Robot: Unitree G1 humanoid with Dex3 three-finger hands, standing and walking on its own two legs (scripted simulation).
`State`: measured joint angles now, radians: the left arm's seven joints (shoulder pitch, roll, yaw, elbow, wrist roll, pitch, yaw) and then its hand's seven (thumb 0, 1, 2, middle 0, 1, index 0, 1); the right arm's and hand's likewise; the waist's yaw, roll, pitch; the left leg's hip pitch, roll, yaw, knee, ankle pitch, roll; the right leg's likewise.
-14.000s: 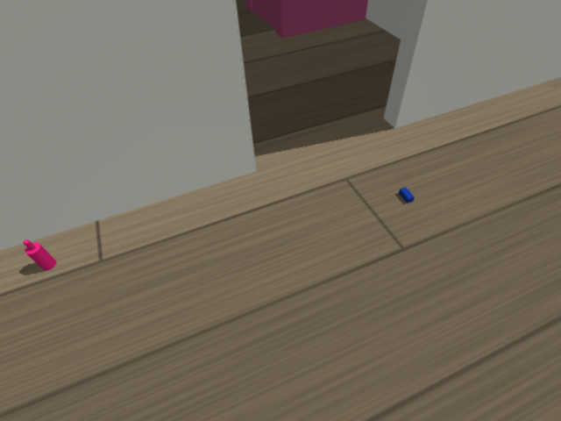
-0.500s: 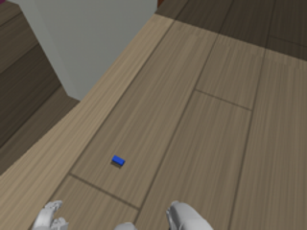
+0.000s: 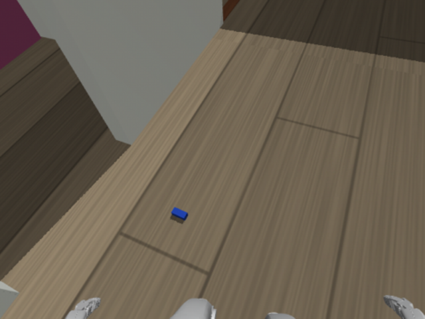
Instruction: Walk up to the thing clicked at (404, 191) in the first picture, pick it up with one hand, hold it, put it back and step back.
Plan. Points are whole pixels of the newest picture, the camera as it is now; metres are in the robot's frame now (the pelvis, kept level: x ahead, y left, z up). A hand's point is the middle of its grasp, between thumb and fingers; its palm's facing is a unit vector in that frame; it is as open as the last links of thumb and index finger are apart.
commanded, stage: walk up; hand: left
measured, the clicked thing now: (179, 213) +0.63 +0.27 -0.75
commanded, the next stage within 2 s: stand in 1.66 s
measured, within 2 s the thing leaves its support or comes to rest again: neither
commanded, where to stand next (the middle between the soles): +0.24 +0.00 m, yaw +1 degrees
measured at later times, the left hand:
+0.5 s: hand out of the picture -0.10 +0.24 -0.16, palm faces +0.00 -0.93 -0.38, open 7.3 cm
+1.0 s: hand out of the picture -0.06 +0.25 -0.14, palm faces +0.06 -0.93 -0.37, open 7.3 cm
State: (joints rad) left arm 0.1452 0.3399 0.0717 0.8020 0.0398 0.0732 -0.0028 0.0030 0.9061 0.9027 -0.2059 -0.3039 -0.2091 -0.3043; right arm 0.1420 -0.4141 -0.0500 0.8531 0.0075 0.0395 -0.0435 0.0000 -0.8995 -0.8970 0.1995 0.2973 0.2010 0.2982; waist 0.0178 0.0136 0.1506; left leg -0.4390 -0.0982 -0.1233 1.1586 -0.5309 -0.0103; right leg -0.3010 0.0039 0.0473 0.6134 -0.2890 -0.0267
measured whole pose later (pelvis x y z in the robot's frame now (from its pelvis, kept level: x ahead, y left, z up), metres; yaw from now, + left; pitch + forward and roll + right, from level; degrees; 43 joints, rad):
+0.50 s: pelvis -0.13 -0.04 -0.01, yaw -1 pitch -3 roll -1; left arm 0.28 0.40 0.08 0.93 0.03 0.03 -0.01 0.00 0.91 0.90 -0.20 -0.30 -0.21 -0.30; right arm 0.14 -0.38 -0.05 0.83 -0.04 0.02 0.01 0.00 -0.89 -0.90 0.20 0.30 0.20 0.30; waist 0.03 -0.01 0.11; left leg -0.33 0.09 0.02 0.66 -0.28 0.01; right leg -0.16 0.02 0.06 0.59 -0.40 0.01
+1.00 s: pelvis -0.13 -0.02 +0.00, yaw +3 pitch -3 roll +0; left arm 0.18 0.40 0.06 0.93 0.00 0.00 0.00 0.00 0.91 0.90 -0.20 -0.30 -0.21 -0.30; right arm 0.23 -0.33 -0.04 0.95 -0.03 -0.02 0.02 0.00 -0.90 -0.90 0.20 0.30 0.20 0.30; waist 0.00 -0.03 0.09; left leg -0.22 0.00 -0.04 0.53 -0.25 0.00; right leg -0.29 -0.02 0.02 0.78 -0.53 -0.02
